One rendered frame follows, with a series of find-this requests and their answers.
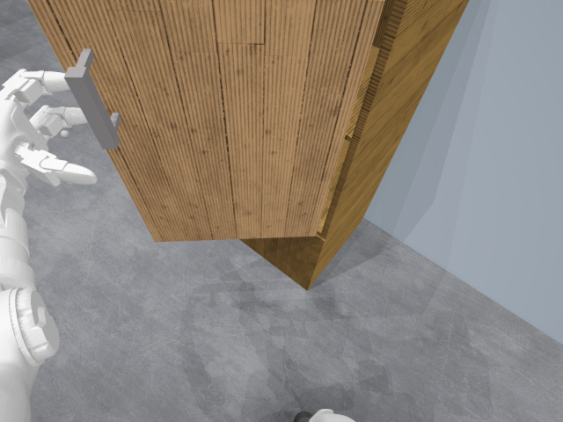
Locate left robot hand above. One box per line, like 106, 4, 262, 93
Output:
0, 69, 97, 186

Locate handle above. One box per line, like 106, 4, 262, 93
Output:
64, 48, 121, 149

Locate cupboard door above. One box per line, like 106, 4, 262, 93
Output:
26, 0, 385, 242

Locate left robot forearm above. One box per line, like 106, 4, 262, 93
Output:
0, 159, 36, 292

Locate right robot shin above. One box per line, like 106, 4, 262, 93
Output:
310, 409, 333, 420

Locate left robot upper arm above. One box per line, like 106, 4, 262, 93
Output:
0, 287, 59, 422

